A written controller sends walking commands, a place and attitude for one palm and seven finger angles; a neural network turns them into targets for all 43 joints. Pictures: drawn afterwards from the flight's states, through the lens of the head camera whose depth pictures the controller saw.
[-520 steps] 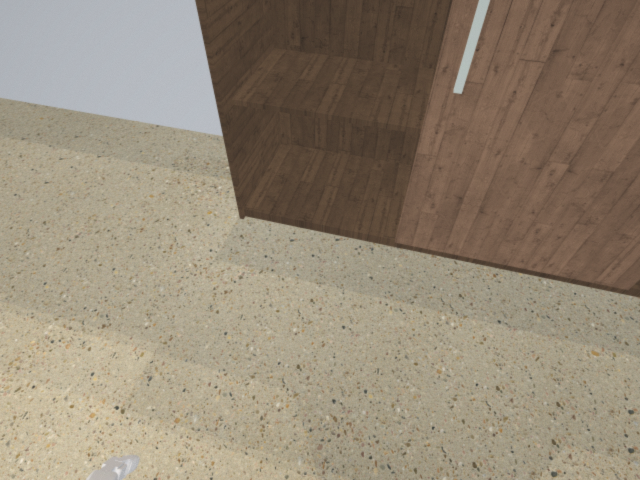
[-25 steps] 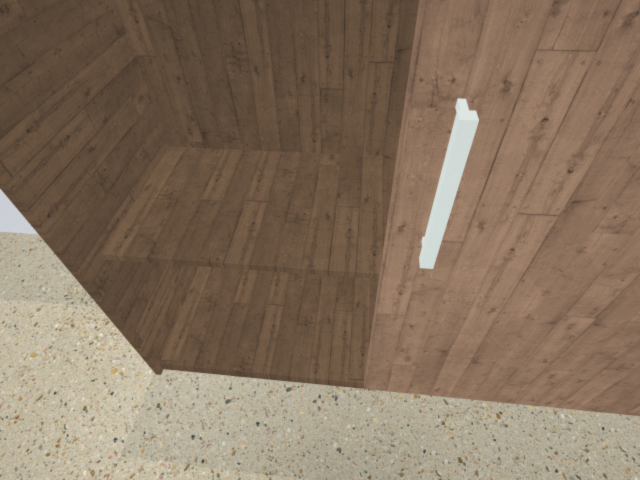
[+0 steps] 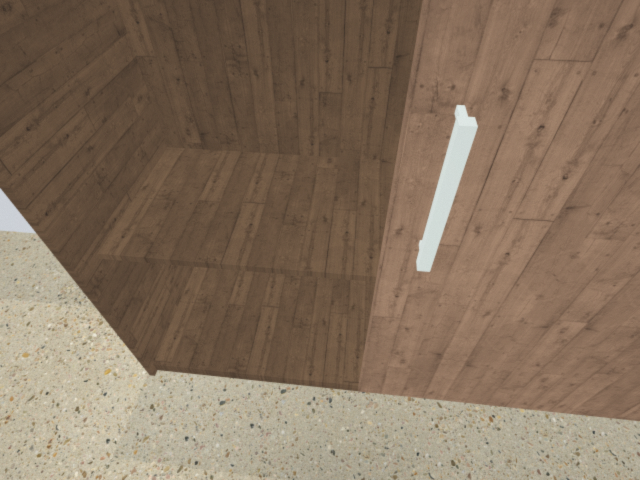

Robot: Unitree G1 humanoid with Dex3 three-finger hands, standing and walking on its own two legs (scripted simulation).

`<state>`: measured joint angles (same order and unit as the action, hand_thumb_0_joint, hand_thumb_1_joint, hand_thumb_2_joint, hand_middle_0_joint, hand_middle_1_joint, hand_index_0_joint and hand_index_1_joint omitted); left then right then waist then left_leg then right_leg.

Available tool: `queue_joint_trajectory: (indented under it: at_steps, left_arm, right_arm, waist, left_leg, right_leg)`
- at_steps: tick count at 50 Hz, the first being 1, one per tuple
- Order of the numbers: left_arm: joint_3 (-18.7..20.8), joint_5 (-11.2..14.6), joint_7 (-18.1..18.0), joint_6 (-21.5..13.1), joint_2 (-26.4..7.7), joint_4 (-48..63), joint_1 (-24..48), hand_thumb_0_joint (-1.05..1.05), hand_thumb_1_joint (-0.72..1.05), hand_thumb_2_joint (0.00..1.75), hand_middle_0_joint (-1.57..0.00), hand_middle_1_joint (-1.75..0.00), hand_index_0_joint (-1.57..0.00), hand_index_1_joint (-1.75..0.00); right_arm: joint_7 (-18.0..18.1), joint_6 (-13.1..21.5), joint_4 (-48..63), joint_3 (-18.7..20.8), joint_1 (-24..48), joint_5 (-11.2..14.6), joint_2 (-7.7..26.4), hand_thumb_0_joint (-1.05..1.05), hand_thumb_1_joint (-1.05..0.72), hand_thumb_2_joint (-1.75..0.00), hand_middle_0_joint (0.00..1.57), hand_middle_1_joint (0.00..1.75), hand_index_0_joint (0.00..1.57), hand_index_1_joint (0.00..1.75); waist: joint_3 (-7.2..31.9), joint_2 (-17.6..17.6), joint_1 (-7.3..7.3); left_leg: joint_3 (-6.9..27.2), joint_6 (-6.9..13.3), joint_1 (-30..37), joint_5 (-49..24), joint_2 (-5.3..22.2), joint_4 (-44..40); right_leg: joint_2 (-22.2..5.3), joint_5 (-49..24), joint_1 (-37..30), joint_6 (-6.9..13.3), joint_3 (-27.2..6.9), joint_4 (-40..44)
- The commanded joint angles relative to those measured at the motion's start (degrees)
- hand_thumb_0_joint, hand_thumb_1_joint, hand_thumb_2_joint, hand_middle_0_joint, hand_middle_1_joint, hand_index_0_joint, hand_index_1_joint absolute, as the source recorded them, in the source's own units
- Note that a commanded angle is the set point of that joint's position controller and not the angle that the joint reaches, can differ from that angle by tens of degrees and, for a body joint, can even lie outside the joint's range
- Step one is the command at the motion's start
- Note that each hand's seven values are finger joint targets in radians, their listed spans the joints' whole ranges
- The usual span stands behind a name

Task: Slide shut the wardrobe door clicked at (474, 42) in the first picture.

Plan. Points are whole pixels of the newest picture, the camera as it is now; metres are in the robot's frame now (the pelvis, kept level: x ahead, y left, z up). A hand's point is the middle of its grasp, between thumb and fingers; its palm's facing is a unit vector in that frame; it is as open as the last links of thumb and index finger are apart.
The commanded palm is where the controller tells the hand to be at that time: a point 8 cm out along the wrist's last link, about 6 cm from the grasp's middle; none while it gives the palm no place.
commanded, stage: look again from close up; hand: right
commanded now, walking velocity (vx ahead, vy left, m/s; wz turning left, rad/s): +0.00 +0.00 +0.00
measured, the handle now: (439, 198) +0.48 -0.15 +0.10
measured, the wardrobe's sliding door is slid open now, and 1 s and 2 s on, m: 0.67 0.67 0.67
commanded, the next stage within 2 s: raise the hand with hooked fingers in 1.10 s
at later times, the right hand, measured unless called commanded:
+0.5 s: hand out of the picture -0.03 -0.13 -0.18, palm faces +0.02 +0.99 -0.15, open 7.4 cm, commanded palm none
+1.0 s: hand out of the picture -0.02 -0.12 -0.18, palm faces +0.03 +0.98 -0.17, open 7.4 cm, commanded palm none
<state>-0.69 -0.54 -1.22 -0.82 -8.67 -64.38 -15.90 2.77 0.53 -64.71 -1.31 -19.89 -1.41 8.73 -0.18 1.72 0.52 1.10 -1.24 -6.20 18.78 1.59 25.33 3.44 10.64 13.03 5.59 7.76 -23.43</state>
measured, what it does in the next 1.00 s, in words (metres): stands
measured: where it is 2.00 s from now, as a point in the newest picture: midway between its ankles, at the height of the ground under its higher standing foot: outside the picture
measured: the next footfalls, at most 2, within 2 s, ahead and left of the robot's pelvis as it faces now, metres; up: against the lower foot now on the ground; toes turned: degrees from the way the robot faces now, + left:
none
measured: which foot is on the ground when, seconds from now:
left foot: down 0.00-1.00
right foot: down 0.00-1.00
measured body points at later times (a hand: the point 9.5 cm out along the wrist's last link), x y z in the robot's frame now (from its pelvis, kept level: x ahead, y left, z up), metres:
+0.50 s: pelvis +0.01 +0.02 +0.00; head +0.01 +0.01 +0.45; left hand +0.00 +0.24 -0.16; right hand -0.03 -0.18 -0.16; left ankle -0.06 +0.14 -0.74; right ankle +0.03 -0.05 -0.74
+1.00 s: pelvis +0.01 +0.04 +0.00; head +0.02 +0.03 +0.45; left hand +0.01 +0.25 -0.16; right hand -0.02 -0.17 -0.16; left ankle -0.06 +0.14 -0.74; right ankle +0.03 -0.05 -0.74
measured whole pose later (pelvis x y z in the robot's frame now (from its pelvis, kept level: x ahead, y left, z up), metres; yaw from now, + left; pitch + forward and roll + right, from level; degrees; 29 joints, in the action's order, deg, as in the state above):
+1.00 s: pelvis +0.01 +0.04 +0.00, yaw +0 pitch -1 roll -1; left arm -1.0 -0.4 -1.8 -0.7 -7.7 -65.4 -16.6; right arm 3.2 1.3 -64.4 -1.3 -20.1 -1.0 7.2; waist -1.0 1.3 0.2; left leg 0.0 1.8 -3.7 19.0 -1.2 23.4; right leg 0.7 11.9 11.9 2.4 6.3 -24.3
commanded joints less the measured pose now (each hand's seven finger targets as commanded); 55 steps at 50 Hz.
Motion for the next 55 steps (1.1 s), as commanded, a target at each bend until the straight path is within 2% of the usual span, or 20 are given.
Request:
queue_joint_trajectory:
  at_steps: [1,4,11,14,15,19,20,24,25,27,36,38,40,44,46,54,55]
  left_arm:
    - [1.30,0.04,-0.06,-0.81,-6.55,1.79,-2.73,0.00,0.90,0.90,-0.20,-0.30,-0.20,-0.30]
    - [1.27,0.01,-0.06,-0.81,-6.27,1.55,-3.18,0.00,0.90,0.90,-0.20,-0.30,-0.20,-0.30]
    - [1.04,0.13,-0.14,-0.96,-5.20,1.07,-3.96,0.00,0.90,0.90,-0.20,-0.30,-0.20,-0.30]
    - [1.00,0.04,-0.22,-0.90,-5.01,0.83,-4.37,0.00,0.90,0.90,-0.20,-0.30,-0.20,-0.30]
    - [0.86,0.16,-0.20,-0.85,-4.77,0.74,-4.55,0.00,0.90,0.90,-0.20,-0.30,-0.20,-0.30]
    - [0.89,0.05,-0.31,-0.88,-4.55,0.54,-4.75,0.00,0.90,0.90,-0.20,-0.30,-0.20,-0.30]
    - [0.81,0.17,-0.32,-0.84,-4.42,0.55,-4.70,0.00,0.90,0.90,-0.20,-0.30,-0.20,-0.30]
    - [0.83,0.06,-0.36,-0.72,-4.42,0.49,-4.76,0.00,0.90,0.90,-0.20,-0.30,-0.20,-0.30]
    - [0.79,0.20,-0.34,-0.69,-4.12,0.53,-4.51,0.00,0.90,0.90,-0.20,-0.30,-0.20,-0.30]
    - [0.80,0.07,-0.37,-0.74,-4.26,0.63,-4.42,0.00,0.90,0.90,-0.20,-0.30,-0.20,-0.30]
    - [0.70,0.17,-0.57,-0.84,-4.32,0.58,-4.45,0.00,0.90,0.90,-0.20,-0.30,-0.20,-0.30]
    - [0.71,0.15,-0.57,-0.78,-4.29,0.40,-4.47,0.00,0.90,0.90,-0.20,-0.30,-0.20,-0.30]
    - [0.55,0.23,-0.58,-0.79,-3.96,0.36,-4.46,0.00,0.90,0.90,-0.20,-0.30,-0.20,-0.30]
    - [0.59,0.14,-0.64,-0.71,-4.34,0.32,-4.37,0.00,0.90,0.90,-0.20,-0.30,-0.20,-0.30]
    - [0.55,0.18,-0.64,-0.66,-4.19,0.39,-4.03,0.00,0.90,0.90,-0.20,-0.30,-0.20,-0.30]
    - [0.52,0.14,-0.68,-0.47,-4.32,0.31,-4.14,0.00,0.90,0.90,-0.20,-0.30,-0.20,-0.30]
    - [0.43,0.22,-0.66,-0.41,-4.04,0.17,-4.20,0.00,0.90,0.90,-0.20,-0.30,-0.20,-0.30]
  right_arm:
    - [0.09,0.40,0.78,0.98,-5.83,-0.02,4.17,0.00,-0.90,-0.90,0.20,0.30,0.20,0.30]
    - [0.12,0.47,0.66,0.97,-6.09,0.08,3.89,0.00,-0.90,-0.90,0.20,0.30,0.20,0.30]
    - [0.27,0.83,0.63,0.95,-6.41,0.20,3.67,0.00,-0.90,-0.90,0.20,0.30,0.20,0.30]
    - [0.28,0.78,0.48,0.94,-6.47,0.25,3.36,0.00,-0.90,-0.90,0.20,0.30,0.20,0.30]
    - [0.30,0.87,0.59,0.91,-6.47,0.22,3.61,0.00,-0.90,-0.90,0.20,0.30,0.20,0.30]
    - [0.37,0.87,0.42,0.91,-6.62,0.31,3.10,0.00,-0.90,-0.90,0.20,0.30,0.20,0.30]
    - [0.37,0.93,0.49,0.90,-6.67,0.26,3.31,0.00,-0.90,-0.90,0.20,0.30,0.20,0.30]
    - [0.36,0.87,0.44,0.92,-6.66,0.31,2.84,0.00,-0.90,-0.90,0.20,0.30,0.20,0.30]
    - [0.37,0.97,0.58,0.94,-6.86,0.26,3.07,0.00,-0.90,-0.90,0.20,0.30,0.20,0.30]
    - [0.39,1.03,0.51,0.91,-6.78,0.34,2.96,0.00,-0.90,-0.90,0.20,0.30,0.20,0.30]
    - [0.48,1.12,0.79,1.05,-6.53,0.40,3.01,0.00,-0.90,-0.90,0.20,0.30,0.20,0.30]
    - [0.49,1.11,0.62,0.98,-6.46,0.43,3.04,0.00,-0.90,-0.90,0.20,0.30,0.20,0.30]
    - [0.49,1.19,0.82,1.03,-6.63,0.38,3.14,0.00,-0.90,-0.90,0.20,0.30,0.20,0.30]
    - [0.48,1.08,0.74,1.03,-6.63,0.48,3.04,0.00,-0.90,-0.90,0.20,0.30,0.20,0.30]
    - [0.53,1.16,0.86,1.04,-6.80,0.49,3.14,0.00,-0.90,-0.90,0.20,0.30,0.20,0.30]
    - [0.48,1.05,0.94,1.07,-6.69,0.52,3.08,0.00,-0.90,-0.90,0.20,0.30,0.20,0.30]
    - [0.48,1.09,1.02,1.05,-6.65,0.48,3.31,0.00,-0.90,-0.90,0.20,0.30,0.20,0.30]
  waist:
    - [-4.32,-0.95,-0.09]
    - [-4.34,-0.80,-0.12]
    - [-3.18,0.09,-0.25]
    - [-3.96,-1.13,-0.39]
    - [-3.96,0.04,-0.30]
    - [-4.14,-1.08,-0.43]
    - [-4.16,-0.18,-0.37]
    - [-5.39,-1.03,-0.44]
    - [-5.44,0.16,-0.28]
    - [-4.51,-0.88,-0.42]
    - [-3.60,-0.41,-0.52]
    - [-3.79,-0.85,-0.49]
    - [-4.19,0.36,-0.31]
    - [-4.10,-1.21,-0.39]
    - [-4.11,-0.48,-0.35]
    - [-5.04,-1.28,-0.37]
    - [-5.38,-0.57,-0.30]
  left_leg:
    - [1.79,2.80,-8.17,-4.37,3.64,-4.41]
    - [1.91,2.84,-8.73,-4.48,3.59,-4.45]
    - [2.74,3.07,-7.93,-6.88,4.08,-5.34]
    - [2.60,3.04,-8.67,-6.57,3.97,-5.38]
    - [2.62,3.03,-7.86,-7.38,3.96,-5.73]
    - [2.80,3.11,-8.43,-7.73,4.01,-5.65]
    - [2.80,3.04,-7.85,-8.42,3.88,-5.94]
    - [3.15,3.22,-8.72,-7.33,3.87,-6.13]
    - [3.14,3.18,-8.16,-8.09,3.93,-6.52]
    - [3.43,3.26,-8.13,-9.01,4.06,-6.22]
    - [3.62,3.19,-6.66,-12.67,4.08,-6.22]
    - [3.53,3.17,-6.80,-12.17,4.08,-6.32]
    - [3.56,3.17,-6.16,-13.80,4.01,-6.59]
    - [3.60,3.23,-6.63,-12.96,4.13,-6.63]
    - [3.69,3.19,-6.15,-14.68,4.23,-6.71]
    - [3.48,3.25,-6.58,-12.82,4.12,-7.31]
    - [3.39,3.18,-6.19,-13.21,3.98,-7.57]
  right_leg:
    - [-10.69,4.60,-2.90,-2.11,-11.91,8.30]
    - [-10.72,4.23,-3.71,-2.13,-11.95,8.31]
    - [-10.10,-1.78,-4.71,-2.09,-10.60,5.56]
    - [-10.14,-1.79,-5.14,-2.19,-10.53,5.59]
    - [-10.13,-2.89,-4.56,-2.01,-10.39,4.84]
    - [-10.11,-3.66,-5.51,-2.20,-10.17,4.77]
    - [-10.14,-4.53,-5.07,-2.07,-10.02,4.09]
    - [-10.03,-2.74,-4.85,-2.35,-9.92,4.61]
    - [-10.04,-3.34,-4.43,-2.22,-9.83,4.05]
    - [-9.96,-4.51,-5.41,-2.42,-9.54,3.76]
    - [-10.17,-8.69,-6.14,-2.50,-9.10,2.58]
    - [-10.15,-8.30,-6.37,-2.55,-9.17,2.85]
    - [-10.14,-9.32,-5.67,-2.45,-9.24,2.33]
    - [-10.18,-8.95,-6.59,-2.63,-9.08,2.71]
    - [-10.12,-9.50,-6.35,-2.75,-8.95,2.09]
    - [-10.17,-8.24,-6.62,-2.87,-9.11,2.80]
    - [-10.16,-8.31,-5.93,-2.81,-9.10,2.49]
